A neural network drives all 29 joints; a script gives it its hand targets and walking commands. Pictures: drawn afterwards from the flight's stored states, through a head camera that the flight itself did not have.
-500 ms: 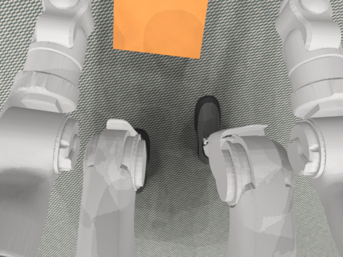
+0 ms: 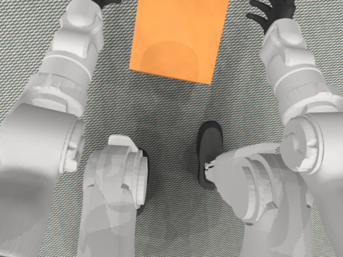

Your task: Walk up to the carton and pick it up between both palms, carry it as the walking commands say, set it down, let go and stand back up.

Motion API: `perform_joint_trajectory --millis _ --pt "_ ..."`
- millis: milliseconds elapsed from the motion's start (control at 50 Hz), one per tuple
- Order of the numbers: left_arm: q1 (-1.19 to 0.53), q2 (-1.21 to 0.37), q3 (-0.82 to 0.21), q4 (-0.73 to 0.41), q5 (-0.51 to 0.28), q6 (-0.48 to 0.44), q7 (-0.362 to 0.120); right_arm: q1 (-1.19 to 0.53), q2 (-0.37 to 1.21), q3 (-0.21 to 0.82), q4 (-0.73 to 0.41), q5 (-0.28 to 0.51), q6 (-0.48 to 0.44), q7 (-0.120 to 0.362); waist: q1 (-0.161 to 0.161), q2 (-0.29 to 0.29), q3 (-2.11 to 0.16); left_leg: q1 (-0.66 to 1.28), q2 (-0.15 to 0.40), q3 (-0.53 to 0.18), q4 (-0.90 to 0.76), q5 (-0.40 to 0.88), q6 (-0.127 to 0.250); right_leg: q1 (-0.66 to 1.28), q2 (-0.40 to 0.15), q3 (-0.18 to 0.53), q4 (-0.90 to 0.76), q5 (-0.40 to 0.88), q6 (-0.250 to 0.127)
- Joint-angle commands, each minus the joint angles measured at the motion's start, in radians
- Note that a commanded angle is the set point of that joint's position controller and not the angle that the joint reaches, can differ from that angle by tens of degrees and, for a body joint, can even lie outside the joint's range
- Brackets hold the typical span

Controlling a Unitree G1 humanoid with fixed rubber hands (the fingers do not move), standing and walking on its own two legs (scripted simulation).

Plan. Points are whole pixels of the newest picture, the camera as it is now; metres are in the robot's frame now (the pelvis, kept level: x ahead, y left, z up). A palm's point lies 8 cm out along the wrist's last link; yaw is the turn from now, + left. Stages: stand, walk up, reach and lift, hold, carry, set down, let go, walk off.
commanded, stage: reach and lift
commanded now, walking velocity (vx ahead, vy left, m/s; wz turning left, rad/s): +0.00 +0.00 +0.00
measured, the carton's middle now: (175, 34) +0.51 -0.01 -0.28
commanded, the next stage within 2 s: none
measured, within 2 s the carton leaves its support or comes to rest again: leaves its support in 0.96 s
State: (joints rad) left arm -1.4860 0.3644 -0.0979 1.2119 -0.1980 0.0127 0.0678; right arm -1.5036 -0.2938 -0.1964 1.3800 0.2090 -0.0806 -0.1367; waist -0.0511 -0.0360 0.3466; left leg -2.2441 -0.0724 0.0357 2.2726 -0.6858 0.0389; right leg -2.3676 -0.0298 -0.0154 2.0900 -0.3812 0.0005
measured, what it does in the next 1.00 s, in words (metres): stands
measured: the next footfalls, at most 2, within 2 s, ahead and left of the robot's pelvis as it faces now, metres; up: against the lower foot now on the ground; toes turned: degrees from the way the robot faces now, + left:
none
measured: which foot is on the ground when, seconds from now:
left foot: down 0.00-1.00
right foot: down 0.00-1.00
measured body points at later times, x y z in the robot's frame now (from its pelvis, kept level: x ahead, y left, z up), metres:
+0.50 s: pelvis +0.00 -0.01 +0.00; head +0.37 +0.02 +0.25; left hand +0.54 +0.12 -0.20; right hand +0.54 -0.15 -0.19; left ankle +0.08 +0.10 -0.33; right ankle +0.16 -0.12 -0.33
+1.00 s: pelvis +0.01 -0.01 +0.00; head +0.37 +0.03 +0.26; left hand +0.54 +0.12 -0.20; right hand +0.55 -0.14 -0.18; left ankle +0.08 +0.10 -0.33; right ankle +0.16 -0.12 -0.33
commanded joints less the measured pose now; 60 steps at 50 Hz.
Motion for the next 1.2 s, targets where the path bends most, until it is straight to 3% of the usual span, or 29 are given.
perform_joint_trajectory --millis 0,80,100,200,300,340,440,540,700,780,940,1180 --pt "-0.222 -0.013 0.013 -0.095 0.030 -0.036 0.009 -0.058 0.026 0.053 -0.127 0.037 -0.024 0.009 0.013 0.157 -1.000 0.311 0.036 -0.108 -0.311 0.403 -0.045 0.641 0.052 0.035 -0.013 0.317 0.010" --pt "-0.236 0.001 0.039 -0.136 0.065 -0.059 0.035 -0.080 0.057 0.105 -0.148 0.092 -0.026 0.008 0.079 0.155 -1.066 0.328 0.033 -0.084 -0.305 0.451 -0.032 0.666 0.070 0.055 -0.011 0.357 0.015" --pt "-0.211 -0.055 0.021 -0.133 0.069 -0.063 0.038 -0.036 0.083 0.110 -0.128 0.093 -0.029 0.013 0.058 0.170 -1.099 0.352 0.028 -0.083 -0.299 0.477 -0.033 0.668 0.076 0.054 -0.009 0.376 0.012" --pt "-0.202 -0.085 0.027 -0.157 0.063 -0.076 0.035 -0.016 0.092 0.097 -0.102 0.075 -0.038 -0.002 0.033 0.150 -1.072 0.298 0.023 -0.071 -0.282 0.445 -0.022 0.681 0.084 0.069 -0.019 0.371 0.016" --pt "-0.247 -0.131 0.013 -0.164 0.057 -0.070 0.025 0.034 0.094 -0.007 -0.033 -0.026 -0.045 -0.028 -0.052 0.157 -0.994 0.261 0.012 -0.090 -0.291 0.351 -0.030 0.646 0.093 0.062 -0.044 0.285 0.011" --pt "-0.278 -0.238 -0.007 -0.162 0.056 -0.061 0.000 -0.036 0.193 0.002 -0.057 -0.040 -0.042 -0.009 -0.056 0.160 -0.974 0.250 0.004 -0.102 -0.296 0.334 -0.029 0.621 0.093 0.054 -0.047 0.261 0.006" --pt "-0.314 -0.466 0.019 -0.127 0.116 -0.045 -0.055 -0.171 0.418 0.043 -0.108 -0.067 -0.025 0.059 -0.010 0.181 -0.943 0.234 -0.018 -0.096 -0.301 0.330 -0.029 0.582 0.107 0.036 -0.030 0.236 -0.001" --pt "-0.361 -0.739 0.039 -0.149 0.191 -0.019 -0.133 -0.226 0.665 0.046 -0.113 -0.140 0.018 0.142 -0.034 0.171 -0.897 0.196 -0.049 -0.088 -0.286 0.342 -0.026 0.568 0.133 0.027 -0.003 0.256 -0.010" --pt "-0.327 -0.899 0.043 -0.218 0.230 0.028 -0.200 -0.201 0.854 0.018 -0.169 -0.159 0.074 0.215 -0.037 0.174 -0.885 0.181 -0.063 -0.064 -0.273 0.377 -0.017 0.576 0.144 0.020 0.025 0.294 -0.013" --pt "-0.288 -0.949 0.032 -0.236 0.227 0.034 -0.210 -0.173 0.912 0.013 -0.173 -0.152 0.086 0.227 -0.036 0.182 -0.889 0.196 -0.065 -0.062 -0.266 0.419 -0.016 0.568 0.147 0.016 0.029 0.320 -0.013" --pt "-0.294 -1.009 -0.013 -0.280 0.201 0.036 -0.218 -0.104 0.988 -0.012 -0.157 -0.168 0.108 0.238 -0.073 0.194 -0.901 0.187 -0.074 -0.066 -0.263 0.453 -0.021 0.567 0.151 0.015 0.021 0.351 -0.015" --pt "-0.413 -1.017 -0.073 -0.393 0.154 0.020 -0.176 -0.107 1.048 -0.001 -0.206 -0.171 0.133 0.238 -0.089 0.211 -1.023 0.274 -0.087 -0.064 -0.286 0.459 -0.031 0.558 0.154 -0.010 -0.005 0.333 -0.011"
